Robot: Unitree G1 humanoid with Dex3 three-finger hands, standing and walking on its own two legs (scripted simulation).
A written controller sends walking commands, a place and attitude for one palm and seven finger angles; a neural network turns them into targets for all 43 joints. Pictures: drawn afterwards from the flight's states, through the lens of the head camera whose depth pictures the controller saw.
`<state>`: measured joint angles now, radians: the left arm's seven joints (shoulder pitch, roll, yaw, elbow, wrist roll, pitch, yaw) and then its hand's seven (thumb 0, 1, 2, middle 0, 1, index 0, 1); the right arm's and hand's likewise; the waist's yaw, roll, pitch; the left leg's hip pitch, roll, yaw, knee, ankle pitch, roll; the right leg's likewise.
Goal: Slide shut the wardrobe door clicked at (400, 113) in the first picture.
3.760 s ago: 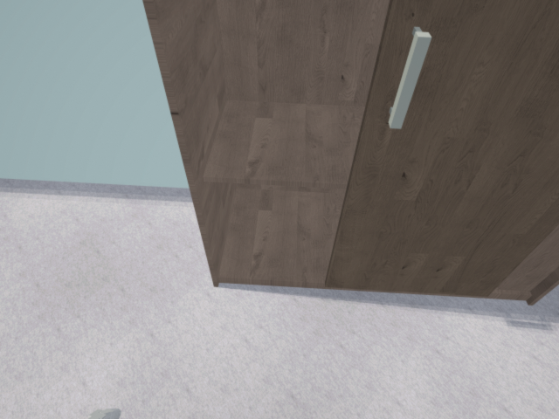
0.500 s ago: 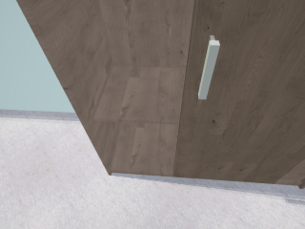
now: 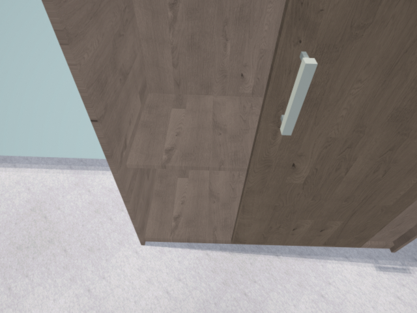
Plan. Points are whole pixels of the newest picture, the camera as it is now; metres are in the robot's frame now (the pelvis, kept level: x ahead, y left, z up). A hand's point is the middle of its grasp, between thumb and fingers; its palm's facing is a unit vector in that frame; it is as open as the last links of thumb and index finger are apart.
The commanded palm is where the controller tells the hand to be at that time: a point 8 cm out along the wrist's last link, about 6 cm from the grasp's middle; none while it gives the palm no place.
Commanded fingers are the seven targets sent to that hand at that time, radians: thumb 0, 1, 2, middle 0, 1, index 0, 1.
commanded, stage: come to a stop and stand still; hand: right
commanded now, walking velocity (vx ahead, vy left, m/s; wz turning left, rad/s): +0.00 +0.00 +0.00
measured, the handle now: (294, 95) +0.54 -0.15 +0.15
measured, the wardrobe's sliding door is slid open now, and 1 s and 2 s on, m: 0.43 0.43 0.43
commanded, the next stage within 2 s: look again from close up in 0.06 s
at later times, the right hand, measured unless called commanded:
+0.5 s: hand out of the picture -0.03 -0.24 -0.19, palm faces +0.04 +0.98 -0.17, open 7.4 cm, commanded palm none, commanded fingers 0.00 -0.90 -0.90 0.20 0.30 0.20 0.30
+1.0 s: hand out of the picture -0.10 -0.21 -0.18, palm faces +0.05 +0.99 -0.13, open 7.4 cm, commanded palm none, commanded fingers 0.00 -0.90 -0.90 0.20 0.30 0.20 0.30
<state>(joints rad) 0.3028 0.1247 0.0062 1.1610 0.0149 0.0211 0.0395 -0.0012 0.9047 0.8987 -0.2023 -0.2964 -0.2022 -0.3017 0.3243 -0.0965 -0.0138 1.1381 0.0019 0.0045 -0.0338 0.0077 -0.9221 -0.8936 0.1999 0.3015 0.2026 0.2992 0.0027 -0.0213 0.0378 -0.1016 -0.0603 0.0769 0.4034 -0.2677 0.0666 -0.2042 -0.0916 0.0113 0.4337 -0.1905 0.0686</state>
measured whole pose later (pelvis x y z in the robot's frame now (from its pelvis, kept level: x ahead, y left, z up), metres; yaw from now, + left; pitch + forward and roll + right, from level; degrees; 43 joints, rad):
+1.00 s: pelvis -0.04 -0.07 +0.00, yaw +1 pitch -1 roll +0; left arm 0.33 0.13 -0.01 1.09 0.01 0.00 0.01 0.00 0.91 0.90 -0.20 -0.30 -0.20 -0.30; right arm 0.44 -0.11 0.01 1.10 -0.02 0.00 -0.03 0.00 -0.91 -0.89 0.20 0.30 0.20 0.30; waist -0.01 0.02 -0.01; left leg -0.25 0.04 0.03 0.50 -0.24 -0.02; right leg -0.30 0.04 -0.06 0.48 -0.17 -0.07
